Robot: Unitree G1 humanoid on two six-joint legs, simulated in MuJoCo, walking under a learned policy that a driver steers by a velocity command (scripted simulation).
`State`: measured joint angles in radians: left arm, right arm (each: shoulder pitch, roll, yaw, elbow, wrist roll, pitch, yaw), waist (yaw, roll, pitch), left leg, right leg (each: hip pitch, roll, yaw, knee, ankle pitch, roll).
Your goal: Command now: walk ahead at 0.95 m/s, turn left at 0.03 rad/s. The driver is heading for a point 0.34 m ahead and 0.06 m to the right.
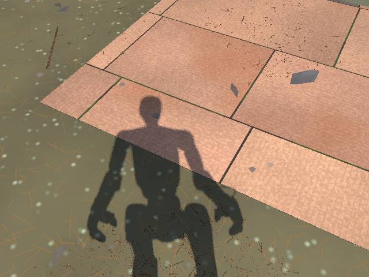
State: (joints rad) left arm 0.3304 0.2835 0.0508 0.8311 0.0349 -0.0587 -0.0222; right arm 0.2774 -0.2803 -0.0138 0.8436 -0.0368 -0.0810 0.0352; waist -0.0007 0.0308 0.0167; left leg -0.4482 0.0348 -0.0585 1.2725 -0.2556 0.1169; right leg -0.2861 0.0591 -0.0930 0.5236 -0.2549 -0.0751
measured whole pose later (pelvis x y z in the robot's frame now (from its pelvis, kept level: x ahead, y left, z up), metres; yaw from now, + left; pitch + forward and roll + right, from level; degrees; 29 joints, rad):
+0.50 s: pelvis +0.39 +0.03 +0.00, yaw -1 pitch +0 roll +0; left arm 0.18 0.27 0.03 0.86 0.02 -0.03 0.00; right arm 0.24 -0.23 -0.01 0.93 -0.02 -0.09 0.00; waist -0.02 -0.02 0.14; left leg -0.35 -0.04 0.10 0.42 -0.07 0.08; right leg -0.50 0.00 0.06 1.13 -0.40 -0.01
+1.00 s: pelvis +0.49 -0.01 +0.01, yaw +0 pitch -1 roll +1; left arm 0.25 0.18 -0.01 1.02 0.01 -0.02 0.03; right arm 0.27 -0.19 -0.01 1.10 -0.01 -0.01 -0.03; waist -0.01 0.01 0.01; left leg -0.15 0.00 0.05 0.38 -0.21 0.01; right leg -0.21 0.02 -0.03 0.40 -0.18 -0.04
